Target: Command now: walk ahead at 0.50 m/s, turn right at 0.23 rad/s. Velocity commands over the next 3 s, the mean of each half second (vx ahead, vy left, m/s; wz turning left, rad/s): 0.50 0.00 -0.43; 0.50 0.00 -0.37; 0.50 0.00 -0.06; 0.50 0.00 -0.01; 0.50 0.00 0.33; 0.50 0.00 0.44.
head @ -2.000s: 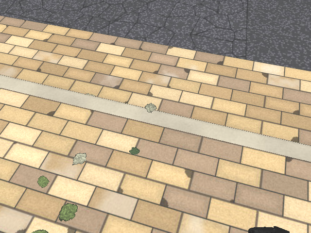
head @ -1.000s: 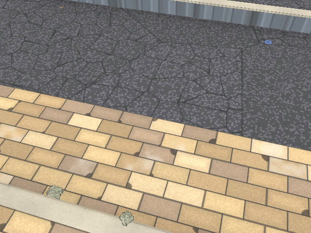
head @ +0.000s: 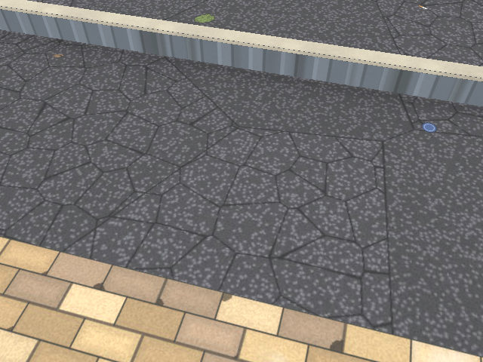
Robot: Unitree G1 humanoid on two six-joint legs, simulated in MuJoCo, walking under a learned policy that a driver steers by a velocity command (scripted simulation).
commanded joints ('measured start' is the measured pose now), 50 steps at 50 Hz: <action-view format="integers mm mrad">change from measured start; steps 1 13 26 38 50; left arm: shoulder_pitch -99 50 -362 -163 -51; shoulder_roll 112 77 7 180 123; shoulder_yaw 12 18 -16 36 8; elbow -71 -81 -244 -199 -111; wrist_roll -6 -18 7 -6 -20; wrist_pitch -40 62 84 89 28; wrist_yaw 4 44 -64 7 8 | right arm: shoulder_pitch -122 331 187 171 18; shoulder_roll -20 -165 -50 -87 -51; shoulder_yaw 5 -21 9 15 8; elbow -89 53 11 -79 -79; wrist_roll -2 -15 28 25 10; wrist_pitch -22 -70 -91 -48 15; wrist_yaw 17 3 -34 -14 4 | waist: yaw -32 -117 -8 26 -15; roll -52 171 68 -60 -66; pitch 68 -144 -6 -74 11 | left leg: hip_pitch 119 862 423 -144 -112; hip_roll -17 155 184 29 55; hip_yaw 48 -42 124 28 45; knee -298 -580 -716 400 -27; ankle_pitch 394 916 407 -277 27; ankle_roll -1 -11 97 -3 -58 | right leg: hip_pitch -217 -406 -474 113 46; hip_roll -145 50 -135 -381 -214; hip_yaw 194 162 18 552 225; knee -199 1119 383 -169 -277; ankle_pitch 134 -400 338 124 533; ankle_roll -128 -83 -23 -266 -92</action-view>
